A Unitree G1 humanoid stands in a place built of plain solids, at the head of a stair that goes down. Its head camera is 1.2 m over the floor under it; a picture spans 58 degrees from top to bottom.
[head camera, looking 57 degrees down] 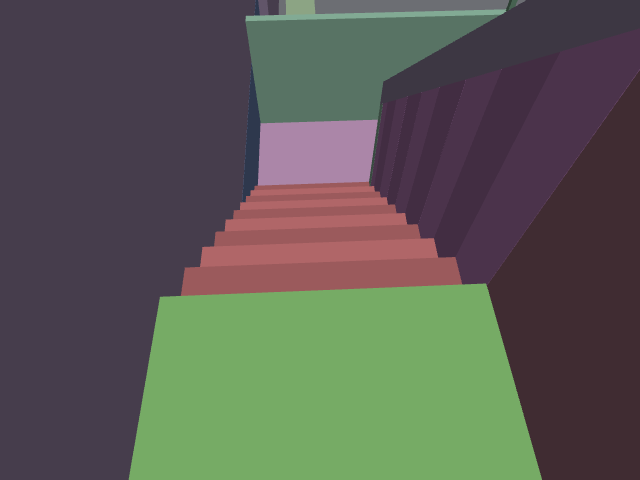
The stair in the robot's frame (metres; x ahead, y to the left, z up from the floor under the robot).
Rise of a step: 0.19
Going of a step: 0.21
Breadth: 1.00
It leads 3 degrees to the left of straight ahead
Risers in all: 10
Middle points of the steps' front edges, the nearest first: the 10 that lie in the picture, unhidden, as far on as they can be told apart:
0.60 -0.01 0.00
0.81 -0.01 -0.19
1.01 0.00 -0.38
1.22 0.01 -0.57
1.43 0.02 -0.76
1.64 0.03 -0.95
1.85 0.04 -1.14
2.06 0.05 -1.33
2.27 0.06 -1.52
2.48 0.07 -1.71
